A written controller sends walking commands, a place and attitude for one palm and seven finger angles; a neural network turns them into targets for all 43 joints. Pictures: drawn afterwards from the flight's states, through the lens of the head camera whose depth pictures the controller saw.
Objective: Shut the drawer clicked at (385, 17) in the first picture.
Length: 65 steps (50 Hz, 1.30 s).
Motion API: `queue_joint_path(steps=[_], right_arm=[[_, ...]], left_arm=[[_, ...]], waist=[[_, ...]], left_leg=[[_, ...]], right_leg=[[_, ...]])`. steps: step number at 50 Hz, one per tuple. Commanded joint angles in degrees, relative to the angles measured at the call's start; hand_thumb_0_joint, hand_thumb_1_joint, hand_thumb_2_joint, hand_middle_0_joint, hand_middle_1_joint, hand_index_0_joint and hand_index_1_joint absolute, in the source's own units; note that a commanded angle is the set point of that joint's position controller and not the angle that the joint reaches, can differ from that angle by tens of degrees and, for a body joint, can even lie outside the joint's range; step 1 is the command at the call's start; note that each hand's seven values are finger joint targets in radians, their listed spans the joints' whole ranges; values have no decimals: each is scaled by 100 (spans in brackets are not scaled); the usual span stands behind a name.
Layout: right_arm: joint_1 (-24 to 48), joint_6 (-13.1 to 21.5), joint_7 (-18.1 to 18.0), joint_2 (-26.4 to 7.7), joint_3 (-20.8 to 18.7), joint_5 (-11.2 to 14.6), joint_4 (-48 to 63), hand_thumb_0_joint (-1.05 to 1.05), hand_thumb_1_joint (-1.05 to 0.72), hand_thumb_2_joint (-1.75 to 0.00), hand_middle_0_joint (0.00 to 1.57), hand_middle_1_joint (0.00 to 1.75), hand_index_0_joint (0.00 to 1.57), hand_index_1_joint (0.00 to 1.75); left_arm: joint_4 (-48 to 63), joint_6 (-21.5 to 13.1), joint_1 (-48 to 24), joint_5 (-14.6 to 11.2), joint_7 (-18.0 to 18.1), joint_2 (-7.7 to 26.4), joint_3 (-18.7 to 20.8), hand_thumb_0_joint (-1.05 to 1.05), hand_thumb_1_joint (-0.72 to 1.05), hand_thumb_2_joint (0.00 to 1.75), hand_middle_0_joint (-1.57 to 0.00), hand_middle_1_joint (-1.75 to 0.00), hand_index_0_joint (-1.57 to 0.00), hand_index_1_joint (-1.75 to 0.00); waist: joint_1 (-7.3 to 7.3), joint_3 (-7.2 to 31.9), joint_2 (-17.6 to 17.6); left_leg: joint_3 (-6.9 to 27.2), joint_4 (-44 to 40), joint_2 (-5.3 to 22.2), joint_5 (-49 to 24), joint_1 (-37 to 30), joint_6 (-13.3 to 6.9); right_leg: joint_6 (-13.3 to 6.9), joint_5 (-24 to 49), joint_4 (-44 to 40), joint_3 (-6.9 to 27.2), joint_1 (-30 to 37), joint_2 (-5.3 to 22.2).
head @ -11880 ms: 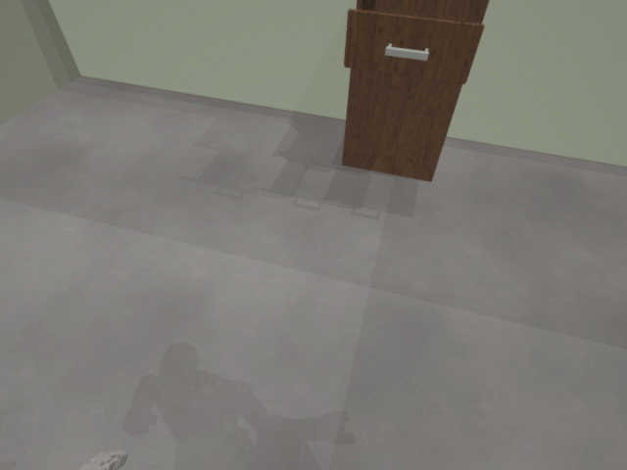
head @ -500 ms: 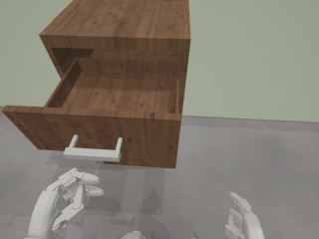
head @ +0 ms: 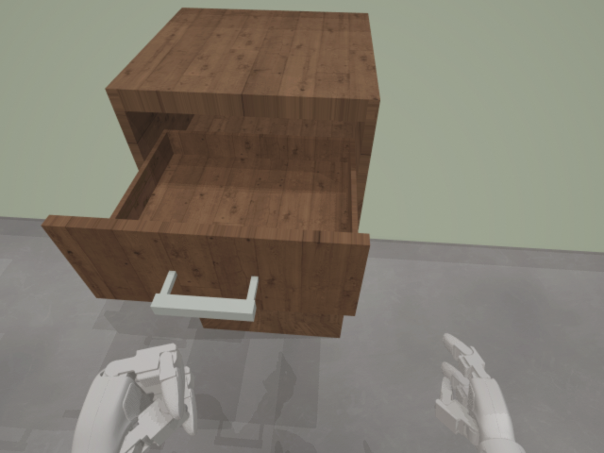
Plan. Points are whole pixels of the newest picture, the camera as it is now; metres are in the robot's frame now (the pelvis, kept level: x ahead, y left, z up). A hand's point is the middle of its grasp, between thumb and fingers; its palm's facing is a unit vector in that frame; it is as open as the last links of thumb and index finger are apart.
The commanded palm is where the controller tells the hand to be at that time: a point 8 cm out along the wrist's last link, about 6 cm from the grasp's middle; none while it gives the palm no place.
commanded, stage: raise the hand and make a fist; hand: left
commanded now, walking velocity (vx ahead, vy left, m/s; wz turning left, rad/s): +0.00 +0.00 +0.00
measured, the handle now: (208, 294) +0.32 +0.17 +0.03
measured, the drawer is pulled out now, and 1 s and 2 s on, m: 0.29 0.29 0.29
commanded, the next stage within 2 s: bring the fist close to the handle in 0.66 s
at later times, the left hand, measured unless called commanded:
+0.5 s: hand (186, 411) +0.14 +0.12 +0.12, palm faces +0.01 -1.00 -0.06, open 3.2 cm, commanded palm +0.09 +0.18 +0.14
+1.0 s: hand (182, 414) +0.15 +0.13 +0.11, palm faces +0.04 -1.00 -0.05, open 3.3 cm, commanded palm +0.10 +0.19 +0.11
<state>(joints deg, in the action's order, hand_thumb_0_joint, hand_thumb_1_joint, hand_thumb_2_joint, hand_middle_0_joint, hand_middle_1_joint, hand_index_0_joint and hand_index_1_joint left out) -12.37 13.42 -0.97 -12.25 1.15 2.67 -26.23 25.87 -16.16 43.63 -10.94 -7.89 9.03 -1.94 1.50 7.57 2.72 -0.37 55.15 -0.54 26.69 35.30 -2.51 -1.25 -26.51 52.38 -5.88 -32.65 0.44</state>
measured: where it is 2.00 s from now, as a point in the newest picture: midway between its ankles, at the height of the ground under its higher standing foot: outside the picture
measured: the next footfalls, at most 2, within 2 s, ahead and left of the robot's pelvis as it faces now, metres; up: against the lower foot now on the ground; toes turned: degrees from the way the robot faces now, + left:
none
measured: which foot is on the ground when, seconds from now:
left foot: down 0.00-1.00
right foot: down 0.00-1.00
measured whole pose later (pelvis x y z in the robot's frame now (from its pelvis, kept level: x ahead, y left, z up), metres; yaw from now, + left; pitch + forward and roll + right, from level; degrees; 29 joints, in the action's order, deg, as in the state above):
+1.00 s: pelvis +0.01 -0.03 +0.01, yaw +1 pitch +5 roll -1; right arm -13.4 15.9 -2.5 -13.1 1.1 3.2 -30.1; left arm 22.4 -16.4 43.9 -14.2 -11.8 10.7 4.0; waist 2.1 6.6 2.8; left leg 1.1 50.8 0.6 25.1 30.8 -0.1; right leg -3.4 -25.8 48.7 -7.2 -28.3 -0.9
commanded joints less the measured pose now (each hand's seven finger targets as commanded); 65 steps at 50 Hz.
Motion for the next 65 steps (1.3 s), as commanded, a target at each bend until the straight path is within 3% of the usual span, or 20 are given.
queue_joint_path(steps=[1, 6, 13, 15, 19, 20, 24, 27, 32, 34, 38, 45, 46, 50, 52, 55, 56, 61, 63, 65], right_arm=[[479, 221, -59, -627, -245, 9, 1018, 0, -90, -90, 20, 30, 20, 30], [483, 88, -44, -549, -169, 25, 1139, 0, -90, -90, 20, 30, 20, 30], [451, 273, 3, -578, -128, 55, 1124, 0, -90, -90, 20, 30, 20, 30], [432, 283, 3, -576, -137, 54, 1068, 0, -90, -90, 20, 30, 20, 30], [516, 232, -53, -568, -177, 55, 1053, 0, -90, -90, 20, 30, 20, 30], [504, 214, -63, -548, -180, 54, 1065, 0, -90, -90, 20, 30, 20, 30], [472, 279, -69, -511, -196, 60, 1048, 0, -90, -90, 20, 30, 20, 30], [422, 418, -58, -529, -219, 56, 978, 0, -90, -90, 20, 30, 20, 30], [475, 490, -98, -569, -241, 67, 828, 0, -90, -90, 20, 30, 20, 30], [529, 476, -141, -551, -254, 86, 816, 0, -90, -90, 20, 30, 20, 30], [581, 495, -199, -487, -233, 114, 786, 0, -90, -90, 20, 30, 20, 30], [480, 626, -211, -586, -230, 53, 569, 0, -90, -90, 20, 30, 20, 30], [496, 637, -215, -604, -258, 56, 540, 0, -90, -90, 20, 30, 20, 30], [469, 630, -177, -617, -277, 39, 540, 0, -90, -90, 20, 30, 20, 30], [493, 622, -159, -619, -276, 38, 531, 0, -90, -90, 20, 30, 20, 30], [503, 577, -172, -630, -286, 13, 517, 0, -90, -90, 20, 30, 20, 30], [497, 541, -180, -653, -293, 4, 486, 0, -90, -90, 20, 30, 20, 30], [489, 480, -152, -688, -306, -10, 554, 0, -90, -90, 20, 30, 20, 30], [452, 467, -126, -708, -291, -21, 609, 0, -90, -90, 20, 30, 20, 30], [396, 440, -122, -714, -311, -43, 598, 0, -90, -90, 20, 30, 20, 30]], left_arm=[[1562, -59, 199, 142, 193, 498, 192, 0, 90, 90, -140, -160, -140, -160], [1937, 99, 403, 129, 340, 435, 249, 0, 90, 90, -140, -160, -140, -160], [2380, 200, 539, 76, 200, 315, -42, 0, 90, 90, -140, -160, -140, -160], [2122, 285, 694, 114, 190, 247, -76, 0, 90, 90, -140, -160, -140, -160], [1947, 342, 846, 130, 216, 443, 227, 0, 90, 90, -140, -160, -140, -160], [1965, 319, 821, 118, 243, 505, 332, 0, 90, 90, -140, -160, -140, -160], [2204, 112, 830, 13, 309, 455, 400, 0, 90, 90, -140, -160, -140, -160], [2252, -90, 782, -83, 280, 472, 429, 0, 90, 90, -140, -160, -140, -160], [1649, -142, 757, -121, 72, 555, 521, 0, 90, 90, -140, -160, -140, -160], [1494, -97, 827, -146, -24, 645, 680, 0, 90, 90, -140, -160, -140, -160], [1596, -58, 749, -265, -122, 818, 997, 0, 90, 90, -140, -160, -140, -160], [932, -384, 159, -428, -317, 559, 834, 0, 90, 90, -140, -160, -140, -160], [825, -421, 106, -412, -337, 696, 954, 0, 90, 90, -140, -160, -140, -160], [688, -556, 63, -337, -475, 686, 904, 0, 90, 90, -140, -160, -140, -160], [603, -562, -119, -339, -446, 658, 876, 0, 90, 90, -140, -160, -140, -160], [425, -592, -290, -383, -363, 652, 944, 0, 90, 90, -140, -160, -140, -160], [302, -599, -418, -388, -315, 723, 1037, 0, 90, 90, -140, -160, -140, -160], [203, -689, -587, -303, -250, 548, 815, 0, 90, 90, -140, -160, -140, -160], [182, -682, -643, -272, -242, 349, 532, 0, 90, 90, -140, -160, -140, -160], [108, -682, -693, -237, -191, 429, 598, 0, 90, 90, -140, -160, -140, -160]], waist=[[-53, 50, -43], [23, 96, -71], [-60, 50, -29], [-66, -122, -217], [2, -164, -321], [23, -125, -409], [69, 85, 35], [32, 191, -29], [-71, -179, -397], [-16, -180, -555], [73, 58, -318], [-118, -209, -482], [-114, -193, -481], [-88, 142, -246], [-110, 98, -103], [-117, 49, -230], [-131, 37, -451], [-127, 295, -105], [-183, 307, -66], [-176, 424, -141]], left_leg=[[441, -1274, 199, -874, -507, 67], [427, -1357, 222, -1004, -666, 96], [396, -1360, 207, -1110, -798, 73], [404, -1379, 199, -1046, -700, 75], [301, -1353, 137, -968, -600, 60], [285, -1349, 125, -933, -579, 60], [210, -1278, 111, -1163, -753, 62], [201, -1189, 103, -1343, -788, 58], [183, -1082, 62, -1166, -563, 36], [141, -1062, 47, -1070, -524, 36], [114, -1077, 32, -1306, -683, 38], [177, -978, 1, -1193, -503, 67], [176, -942, -4, -1172, -467, 63], [142, -885, -27, -1289, -472, 54], [145, -917, -25, -1222, -450, 54], [164, -856, -20, -1082, -297, 60], [187, -862, -14, -1017, -213, 62], [188, -831, -5, -1107, -242, 60], [203, -817, 1, -1065, -224, 65], [223, -773, 12, -1106, -169, 69]], right_leg=[[-27, 518, -829, 38, 104, -106], [-28, 628, -849, -13, 246, -135], [-1, 776, -998, 22, 365, -89], [10, 743, -1034, 10, 342, -91], [8, 734, -1132, 107, 447, -78], [9, 678, -1147, 119, 476, -75], [-12, 900, -1125, 155, 548, -67], [-4, 1110, -1134, 195, 590, -62], [34, 1005, -1380, 434, 524, 2], [53, 832, -1504, 564, 581, 44], [55, 1204, -1543, 645, 844, 85], [130, 1253, -1541, 659, 551, 84], [122, 1209, -1564, 716, 549, 85], [101, 1326, -1415, 719, 613, 124], [56, 1119, -1357, 620, 519, 79], [60, 863, -1355, 638, 389, 77], [56, 711, -1366, 626, 374, 54], [14, 850, -1061, 473, 247, 13], [14, 845, -950, 391, 112, -4], [12, 904, -853, 366, 89, -15]])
